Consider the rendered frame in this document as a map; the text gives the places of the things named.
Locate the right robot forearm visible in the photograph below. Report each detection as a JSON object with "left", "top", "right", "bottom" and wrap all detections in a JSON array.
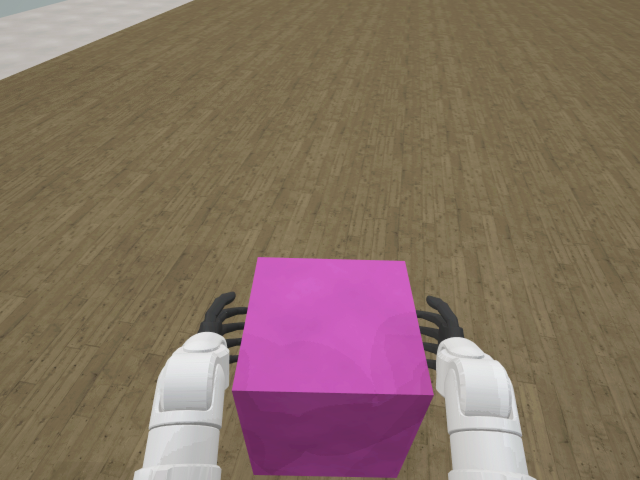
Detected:
[{"left": 436, "top": 337, "right": 537, "bottom": 480}]

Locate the carton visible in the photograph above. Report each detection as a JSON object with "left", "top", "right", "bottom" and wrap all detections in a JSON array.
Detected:
[{"left": 232, "top": 257, "right": 434, "bottom": 478}]

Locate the robot left hand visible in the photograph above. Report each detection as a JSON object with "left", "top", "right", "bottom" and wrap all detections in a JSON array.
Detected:
[{"left": 197, "top": 292, "right": 248, "bottom": 364}]

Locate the robot right hand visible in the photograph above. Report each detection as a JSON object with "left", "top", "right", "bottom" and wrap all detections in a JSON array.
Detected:
[{"left": 416, "top": 296, "right": 464, "bottom": 370}]

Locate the left robot forearm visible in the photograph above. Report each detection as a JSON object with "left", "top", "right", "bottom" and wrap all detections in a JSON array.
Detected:
[{"left": 133, "top": 332, "right": 229, "bottom": 480}]

